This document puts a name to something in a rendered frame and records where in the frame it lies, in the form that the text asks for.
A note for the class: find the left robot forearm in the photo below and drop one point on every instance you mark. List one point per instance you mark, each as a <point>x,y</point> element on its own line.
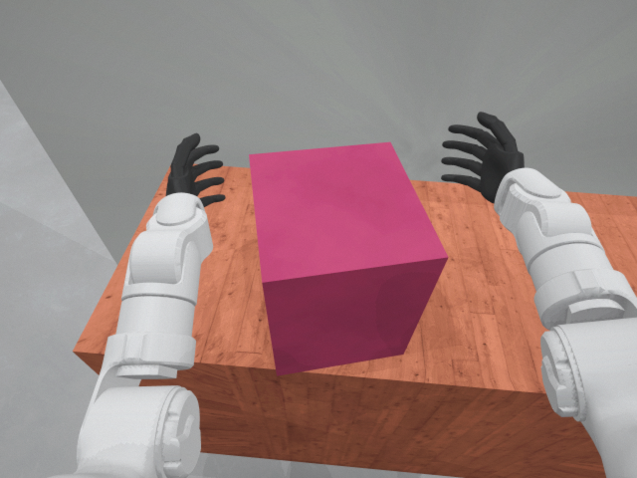
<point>153,337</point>

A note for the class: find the robot left hand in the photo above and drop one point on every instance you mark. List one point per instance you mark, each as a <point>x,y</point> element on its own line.
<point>183,174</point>

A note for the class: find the left robot upper arm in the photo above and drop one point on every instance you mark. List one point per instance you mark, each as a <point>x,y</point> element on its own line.
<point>140,432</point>

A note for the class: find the right robot upper arm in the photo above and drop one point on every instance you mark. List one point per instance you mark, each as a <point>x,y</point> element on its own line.
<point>589,372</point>

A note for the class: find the carton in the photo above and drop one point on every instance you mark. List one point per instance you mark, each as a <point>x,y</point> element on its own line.
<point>349,257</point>

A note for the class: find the robot right hand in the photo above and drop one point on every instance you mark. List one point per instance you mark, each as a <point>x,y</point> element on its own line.
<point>500,157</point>

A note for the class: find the right robot forearm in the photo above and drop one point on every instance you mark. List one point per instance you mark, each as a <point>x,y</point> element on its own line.
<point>573,279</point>

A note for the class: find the pedestal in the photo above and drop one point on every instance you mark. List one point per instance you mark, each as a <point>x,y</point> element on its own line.
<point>465,400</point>

